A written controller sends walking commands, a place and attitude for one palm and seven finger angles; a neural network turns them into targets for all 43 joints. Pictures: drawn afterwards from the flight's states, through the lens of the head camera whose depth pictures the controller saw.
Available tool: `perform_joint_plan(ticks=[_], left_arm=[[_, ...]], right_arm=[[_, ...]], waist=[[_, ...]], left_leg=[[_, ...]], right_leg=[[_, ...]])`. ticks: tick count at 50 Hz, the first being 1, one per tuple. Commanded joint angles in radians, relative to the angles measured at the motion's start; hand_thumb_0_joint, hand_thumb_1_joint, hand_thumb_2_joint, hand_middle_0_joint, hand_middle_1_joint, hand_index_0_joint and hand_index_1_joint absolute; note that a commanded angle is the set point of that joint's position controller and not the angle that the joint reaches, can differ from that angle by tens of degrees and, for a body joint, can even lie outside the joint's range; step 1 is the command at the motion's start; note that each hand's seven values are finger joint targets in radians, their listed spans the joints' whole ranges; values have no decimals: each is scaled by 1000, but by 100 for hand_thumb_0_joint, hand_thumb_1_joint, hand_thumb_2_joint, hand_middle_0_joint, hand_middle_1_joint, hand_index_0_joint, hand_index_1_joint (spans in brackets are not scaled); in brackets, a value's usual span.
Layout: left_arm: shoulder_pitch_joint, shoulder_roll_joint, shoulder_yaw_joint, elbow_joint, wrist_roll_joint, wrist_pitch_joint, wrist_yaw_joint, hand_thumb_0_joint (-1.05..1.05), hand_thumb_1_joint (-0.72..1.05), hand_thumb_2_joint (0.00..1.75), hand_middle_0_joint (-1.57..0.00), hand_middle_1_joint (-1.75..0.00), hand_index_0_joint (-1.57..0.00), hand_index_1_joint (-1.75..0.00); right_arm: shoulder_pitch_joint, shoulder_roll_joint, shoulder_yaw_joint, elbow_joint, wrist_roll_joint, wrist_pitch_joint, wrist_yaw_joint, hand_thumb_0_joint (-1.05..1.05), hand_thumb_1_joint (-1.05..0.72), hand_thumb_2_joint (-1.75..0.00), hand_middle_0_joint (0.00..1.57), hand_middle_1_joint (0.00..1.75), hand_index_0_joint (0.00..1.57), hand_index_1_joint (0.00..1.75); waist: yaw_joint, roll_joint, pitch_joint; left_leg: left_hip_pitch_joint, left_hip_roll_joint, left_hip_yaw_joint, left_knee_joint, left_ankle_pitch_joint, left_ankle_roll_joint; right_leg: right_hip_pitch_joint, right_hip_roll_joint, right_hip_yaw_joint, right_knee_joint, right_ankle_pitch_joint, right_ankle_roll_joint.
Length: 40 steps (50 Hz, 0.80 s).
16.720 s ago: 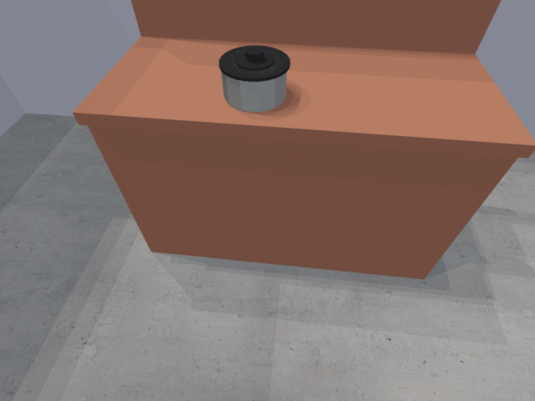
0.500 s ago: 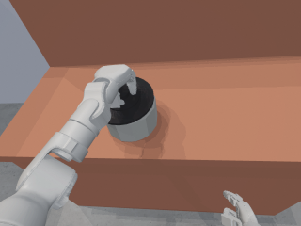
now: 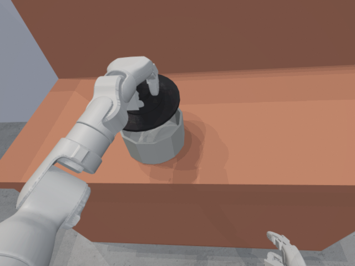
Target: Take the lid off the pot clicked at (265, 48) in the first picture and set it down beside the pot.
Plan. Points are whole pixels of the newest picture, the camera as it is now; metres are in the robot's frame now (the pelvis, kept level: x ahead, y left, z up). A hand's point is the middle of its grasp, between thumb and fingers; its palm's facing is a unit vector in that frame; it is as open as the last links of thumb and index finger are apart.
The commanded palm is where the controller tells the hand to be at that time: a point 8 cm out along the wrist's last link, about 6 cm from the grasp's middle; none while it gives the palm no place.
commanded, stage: lift the lid straight up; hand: left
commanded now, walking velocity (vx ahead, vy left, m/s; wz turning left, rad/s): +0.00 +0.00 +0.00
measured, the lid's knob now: (139, 92) +0.47 +0.10 +0.16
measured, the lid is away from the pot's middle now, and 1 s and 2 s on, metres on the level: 0.01 0.02 0.13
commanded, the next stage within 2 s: move the lid sideways beside the pot in 0.96 s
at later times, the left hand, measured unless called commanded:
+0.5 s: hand (135, 74) +0.45 +0.09 +0.22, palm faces -0.13 -0.01 -0.99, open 7.1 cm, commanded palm +0.43 +0.10 +0.30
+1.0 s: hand (132, 64) +0.46 +0.09 +0.24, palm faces -0.11 +0.00 -0.99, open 7.1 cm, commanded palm +0.43 +0.10 +0.32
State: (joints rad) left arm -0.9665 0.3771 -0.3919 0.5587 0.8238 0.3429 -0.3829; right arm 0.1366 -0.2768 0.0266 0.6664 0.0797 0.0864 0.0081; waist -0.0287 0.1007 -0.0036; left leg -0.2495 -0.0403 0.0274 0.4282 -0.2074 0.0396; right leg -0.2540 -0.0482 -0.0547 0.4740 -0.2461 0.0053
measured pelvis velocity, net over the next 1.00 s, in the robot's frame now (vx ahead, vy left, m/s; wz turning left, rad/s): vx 0.00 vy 0.00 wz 0.01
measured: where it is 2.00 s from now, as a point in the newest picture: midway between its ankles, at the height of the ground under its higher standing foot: outside the picture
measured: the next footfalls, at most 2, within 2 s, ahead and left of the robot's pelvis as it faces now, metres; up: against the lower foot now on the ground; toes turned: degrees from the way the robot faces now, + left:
none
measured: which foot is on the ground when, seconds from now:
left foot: down 0.00-1.00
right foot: down 0.00-1.00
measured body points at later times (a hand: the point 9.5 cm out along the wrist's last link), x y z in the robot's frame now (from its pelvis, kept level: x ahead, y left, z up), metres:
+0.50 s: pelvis +0.00 +0.00 +0.00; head +0.02 -0.05 +0.45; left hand +0.45 +0.09 +0.28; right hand +0.16 -0.24 -0.12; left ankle +0.01 +0.10 -0.74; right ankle +0.00 -0.12 -0.74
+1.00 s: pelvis +0.00 +0.00 +0.00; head +0.02 -0.04 +0.45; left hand +0.46 +0.09 +0.30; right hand +0.18 -0.22 -0.12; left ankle +0.01 +0.10 -0.74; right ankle +0.00 -0.12 -0.74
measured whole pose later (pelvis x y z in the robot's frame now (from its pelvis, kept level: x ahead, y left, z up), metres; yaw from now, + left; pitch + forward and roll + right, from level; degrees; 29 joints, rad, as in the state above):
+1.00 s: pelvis +0.00 +0.00 +0.00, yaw +0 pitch +3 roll +1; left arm -1.15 0.39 -0.39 0.60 0.84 0.35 -0.42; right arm 0.10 -0.27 0.05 0.65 0.08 0.07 0.00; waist -0.02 0.10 -0.01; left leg -0.26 -0.05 0.02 0.40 -0.19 0.04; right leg -0.26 -0.05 -0.06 0.46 -0.23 0.01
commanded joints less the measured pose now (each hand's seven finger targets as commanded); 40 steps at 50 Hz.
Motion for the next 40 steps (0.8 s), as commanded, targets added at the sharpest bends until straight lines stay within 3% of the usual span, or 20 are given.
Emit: perform_joint_plan(ticks=[1,2,4,6,9,11,13,15,18,19,20,23,24,29,30,33,34,37,39,40], left_arm=[[-686,189,142,-233,45,-15,62,0,49,117,-84,-99,-102,-100],[-680,242,191,-239,43,-15,67,0,49,117,-84,-99,-102,-100],[-655,241,203,-217,23,-22,70,0,49,117,-84,-99,-102,-100],[-678,276,223,-195,50,-18,68,0,49,117,-84,-99,-102,-100],[-658,229,191,-209,28,-27,67,0,49,117,-84,-99,-102,-100],[-673,211,170,-163,53,-14,61,0,49,117,-84,-99,-102,-100],[-695,255,198,-152,56,-8,62,0,49,117,-84,-99,-102,-100],[-735,283,214,-187,56,-24,67,0,49,117,-84,-99,-102,-100],[-781,251,178,-227,59,-25,61,0,49,117,-84,-99,-102,-100],[-760,259,197,-258,36,-36,63,0,49,117,-84,-99,-102,-100],[-780,290,212,-258,56,-33,61,0,49,117,-84,-99,-102,-100],[-763,240,176,-187,54,-11,47,0,49,117,-84,-99,-102,-100],[-732,238,188,-190,28,-17,47,0,49,117,-84,-99,-102,-100],[-723,284,222,-238,33,-17,36,0,49,117,-84,-99,-102,-100],[-766,281,205,-280,52,-18,31,0,49,117,-84,-99,-102,-100],[-766,226,158,-268,53,-1,20,0,49,117,-84,-99,-102,-100],[-750,225,168,-302,23,-11,22,0,49,117,-84,-99,-102,-100],[-771,241,177,-217,51,10,18,0,49,117,-84,-99,-102,-100],[-770,284,214,-191,33,2,27,0,49,117,-84,-99,-102,-100],[-799,294,210,-187,58,3,26,0,49,117,-84,-99,-102,-100]], right_arm=[[-122,-86,-27,-150,1,-61,2,0,-90,-90,20,30,20,30],[-111,-90,-28,-145,0,-63,2,0,-90,-90,20,30,20,30],[-106,-102,-31,-142,-3,-60,1,0,-90,-90,20,30,20,30],[-112,-94,-26,-142,-3,-66,-3,0,-90,-90,20,30,20,30],[-109,-98,-31,-149,-3,-66,1,0,-90,-90,20,30,20,30],[-115,-92,-24,-144,-1,-61,0,0,-90,-90,20,30,20,30],[-114,-95,-19,-144,0,-60,-5,0,-90,-90,20,30,20,30],[-112,-94,-18,-148,-3,-65,-7,0,-90,-90,20,30,20,30],[-120,-86,-22,-155,0,-78,-7,0,-90,-90,20,30,20,30],[-115,-96,-31,-159,-3,-80,-4,0,-90,-90,20,30,20,30],[-116,-88,-23,-158,-4,-84,-3,0,-90,-90,20,30,20,30],[-116,-90,-19,-145,1,-77,-4,0,-90,-90,20,30,20,30],[-107,-101,-27,-147,1,-75,-1,0,-90,-90,20,30,20,30],[-126,-104,-26,-156,-2,-73,2,0,-90,-90,20,30,20,30],[-136,-89,-18,-163,-1,-72,6,0,-90,-90,20,30,20,30],[-149,-88,-17,-162,5,-65,11,0,-90,-90,20,30,20,30],[-147,-98,-28,-164,4,-64,15,0,-90,-90,20,30,20,30],[-149,-90,-12,-153,4,-56,7,0,-90,-90,20,30,20,30],[-132,-108,-17,-142,1,-53,1,0,-90,-90,20,30,20,30],[-138,-95,-6,-148,0,-54,-1,0,-90,-90,20,30,20,30]], waist=[[-7,-119,-445],[4,-127,-465],[0,-134,-447],[10,-156,-439],[2,-157,-437],[3,-175,-413],[5,-178,-410],[7,-143,-459],[2,-121,-483],[-1,-119,-503],[9,-114,-530],[-2,-157,-451],[-4,-154,-448],[10,-140,-486],[14,-142,-518],[5,-137,-462],[1,-135,-473],[6,-161,-419],[2,-165,-415],[10,-175,-441]], left_leg=[[199,-1,-65,-25,226,26],[204,1,-67,-29,230,27],[186,-3,-67,-24,228,29],[172,-1,-60,-32,213,29],[178,0,-64,-27,239,29],[163,3,-56,-35,218,27],[151,0,-53,-45,189,27],[166,-3,-51,-47,198,27],[200,-1,-58,-32,247,30],[219,1,-64,-17,273,32],[217,-2,-63,-27,277,30],[184,-1,-55,-30,261,28],[184,-1,-60,-24,266,30],[201,-2,-57,-14,323,31],[213,-3,-56,-22,337,27],[207,1,-55,-18,339,25],[223,0,-61,-4,354,28],[186,2,-54,-29,280,22],[178,1,-56,-30,256,23],[167,0,-52,-45,250,20]], right_leg=[[103,38,10,-29,316,-44],[122,38,14,-30,320,-44],[123,30,14,-32,329,-47],[138,33,19,-38,326,-42],[128,26,15,-35,341,-45],[116,33,13,-40,325,-41],[122,31,17,-47,300,-38],[148,28,25,-42,309,-38],[142,28,25,-36,350,-43],[146,23,24,-34,370,-46],[172,29,29,-32,376,-42],[134,29,18,-39,375,-41],[132,23,17,-41,378,-44],[168,16,25,-32,435,-46],[184,24,25,-27,438,-42],[138,25,15,-31,429,-45],[138,19,16,-30,434,-48],[112,28,8,-39,363,-46],[112,21,12,-45,345,-47],[135,27,14,-41,335,-43]])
